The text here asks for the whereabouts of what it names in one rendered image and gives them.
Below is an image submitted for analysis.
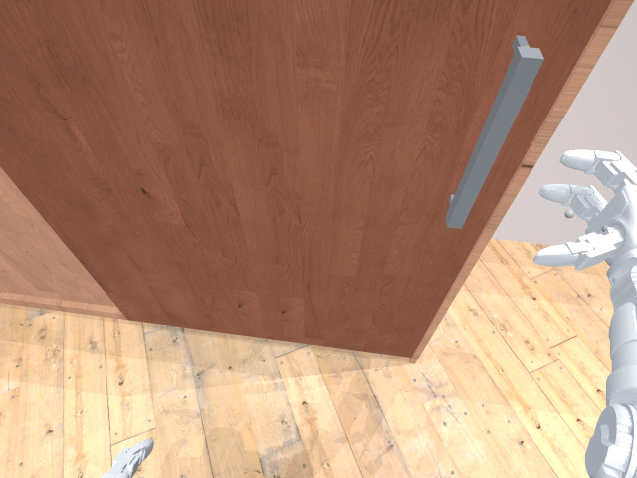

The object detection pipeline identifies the robot right upper arm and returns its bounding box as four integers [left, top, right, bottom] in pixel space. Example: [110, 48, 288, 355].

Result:
[585, 403, 637, 478]

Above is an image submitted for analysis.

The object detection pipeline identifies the robot right forearm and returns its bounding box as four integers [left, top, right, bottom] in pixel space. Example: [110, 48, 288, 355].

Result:
[606, 248, 637, 406]

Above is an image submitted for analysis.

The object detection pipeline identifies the robot right hand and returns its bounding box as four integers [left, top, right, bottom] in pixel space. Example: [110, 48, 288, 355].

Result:
[533, 150, 637, 271]

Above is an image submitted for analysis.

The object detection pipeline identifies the handle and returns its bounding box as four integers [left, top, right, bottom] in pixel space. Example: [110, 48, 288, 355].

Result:
[446, 35, 544, 229]

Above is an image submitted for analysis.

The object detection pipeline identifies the robot left hand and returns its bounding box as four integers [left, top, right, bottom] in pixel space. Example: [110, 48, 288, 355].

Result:
[101, 439, 154, 478]

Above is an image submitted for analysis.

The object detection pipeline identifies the wardrobe door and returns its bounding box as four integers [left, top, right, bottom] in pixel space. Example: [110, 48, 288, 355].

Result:
[0, 167, 116, 307]
[0, 0, 612, 358]

